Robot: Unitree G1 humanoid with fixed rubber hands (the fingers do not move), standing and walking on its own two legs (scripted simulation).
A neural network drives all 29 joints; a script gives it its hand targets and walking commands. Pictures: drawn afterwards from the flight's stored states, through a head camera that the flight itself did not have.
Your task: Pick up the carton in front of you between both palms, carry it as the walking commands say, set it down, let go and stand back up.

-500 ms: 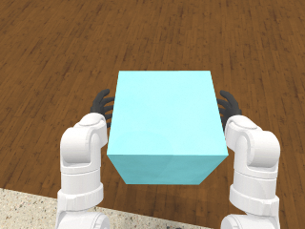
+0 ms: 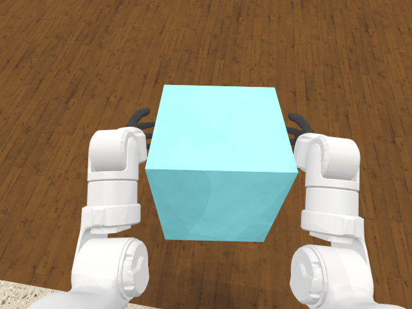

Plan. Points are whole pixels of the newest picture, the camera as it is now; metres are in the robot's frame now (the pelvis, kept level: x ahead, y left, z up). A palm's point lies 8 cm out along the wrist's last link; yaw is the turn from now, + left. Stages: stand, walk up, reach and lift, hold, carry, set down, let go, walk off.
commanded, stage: carry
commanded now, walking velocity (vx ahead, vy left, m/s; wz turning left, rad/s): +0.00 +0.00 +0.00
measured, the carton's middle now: (216, 167) +0.38 +0.00 +0.04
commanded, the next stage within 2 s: none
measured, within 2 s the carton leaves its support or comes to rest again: neither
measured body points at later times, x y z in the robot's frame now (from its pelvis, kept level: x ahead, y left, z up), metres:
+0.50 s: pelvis +0.08 +0.01 -0.01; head +0.13 +0.00 +0.43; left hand +0.45 +0.17 +0.09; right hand +0.46 -0.13 +0.08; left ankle -0.06 +0.11 -0.69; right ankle +0.14 -0.04 -0.74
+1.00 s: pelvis +0.10 +0.03 -0.01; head +0.07 +0.04 +0.44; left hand +0.45 +0.20 +0.12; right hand +0.46 -0.10 +0.12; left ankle +0.07 +0.14 -0.74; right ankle +0.14 -0.04 -0.74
